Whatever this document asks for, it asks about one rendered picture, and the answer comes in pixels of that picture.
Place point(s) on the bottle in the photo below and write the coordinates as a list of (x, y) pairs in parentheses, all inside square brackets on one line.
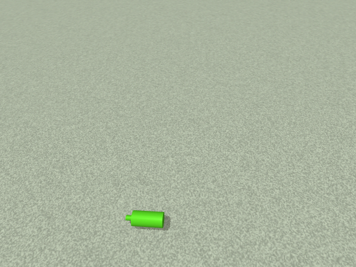
[(152, 219)]

